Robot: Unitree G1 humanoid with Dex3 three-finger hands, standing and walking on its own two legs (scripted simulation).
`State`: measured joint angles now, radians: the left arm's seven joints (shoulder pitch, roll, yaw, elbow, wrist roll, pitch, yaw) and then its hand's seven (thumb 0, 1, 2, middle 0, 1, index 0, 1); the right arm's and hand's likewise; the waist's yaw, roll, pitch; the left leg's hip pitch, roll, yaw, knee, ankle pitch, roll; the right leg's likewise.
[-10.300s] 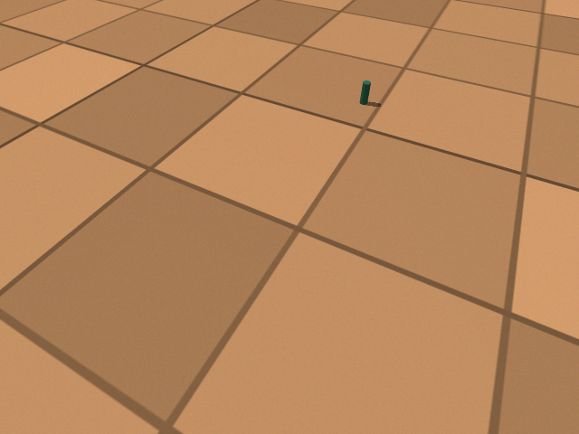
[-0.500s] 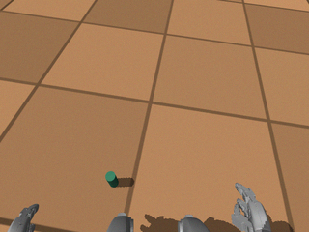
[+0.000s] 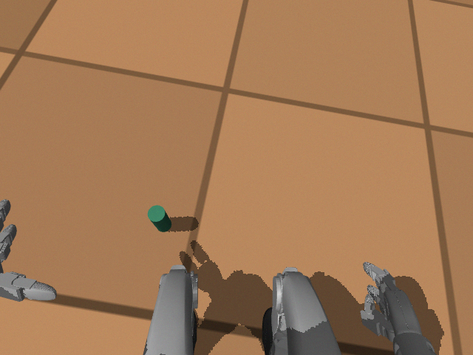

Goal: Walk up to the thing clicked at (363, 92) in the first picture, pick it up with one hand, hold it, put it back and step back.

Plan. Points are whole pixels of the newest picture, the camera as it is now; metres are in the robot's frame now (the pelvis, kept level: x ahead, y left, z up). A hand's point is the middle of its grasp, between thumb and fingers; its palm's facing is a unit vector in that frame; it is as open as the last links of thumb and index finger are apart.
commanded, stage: go down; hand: left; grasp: from the side
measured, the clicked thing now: (160, 219) +0.45 +0.23 -0.50
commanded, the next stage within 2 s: approach in 1.50 s
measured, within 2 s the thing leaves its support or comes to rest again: neither
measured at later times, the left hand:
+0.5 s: hand (32, 234) +0.32 +0.39 -0.13, palm faces +0.22 -0.95 -0.21, open 16.9 cm
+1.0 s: hand (34, 226) +0.34 +0.41 -0.16, palm faces +0.22 -0.96 -0.16, open 17.1 cm
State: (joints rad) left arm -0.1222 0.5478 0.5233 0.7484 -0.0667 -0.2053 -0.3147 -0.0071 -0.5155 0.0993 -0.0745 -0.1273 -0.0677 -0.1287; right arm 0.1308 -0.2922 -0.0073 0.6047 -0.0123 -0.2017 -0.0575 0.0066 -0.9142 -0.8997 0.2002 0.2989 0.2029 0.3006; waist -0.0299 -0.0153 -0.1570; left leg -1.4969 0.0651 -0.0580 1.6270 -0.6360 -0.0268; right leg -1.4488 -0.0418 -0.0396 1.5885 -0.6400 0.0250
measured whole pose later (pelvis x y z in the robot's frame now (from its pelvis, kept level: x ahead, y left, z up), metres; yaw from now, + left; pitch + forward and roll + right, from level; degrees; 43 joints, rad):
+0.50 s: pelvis -0.03 -0.01 -0.11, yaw -2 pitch +33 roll -5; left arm -0.42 0.75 0.76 0.99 -0.12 -0.37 -0.56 -0.01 -0.41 0.11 -0.05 -0.11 -0.04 -0.11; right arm 0.09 -0.33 0.04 0.68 -0.04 -0.15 -0.04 0.00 -0.90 -0.90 0.20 0.30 0.20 0.30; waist -0.04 -0.02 -0.13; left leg -1.90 0.06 -0.12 2.00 -0.68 -0.04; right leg -1.84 -0.03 -0.06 1.95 -0.68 0.01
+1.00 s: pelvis -0.04 +0.00 -0.17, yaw -4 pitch +32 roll -6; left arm -0.53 0.86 0.82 1.04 -0.13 -0.36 -0.63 -0.01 -0.46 0.10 -0.04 -0.09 -0.04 -0.09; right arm 0.09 -0.35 0.08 0.68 -0.05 -0.16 -0.02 0.00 -0.91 -0.90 0.20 0.30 0.20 0.30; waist -0.06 -0.03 -0.10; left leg -2.07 0.05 -0.14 2.19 -0.67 -0.04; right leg -2.00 -0.03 -0.06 2.12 -0.68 0.02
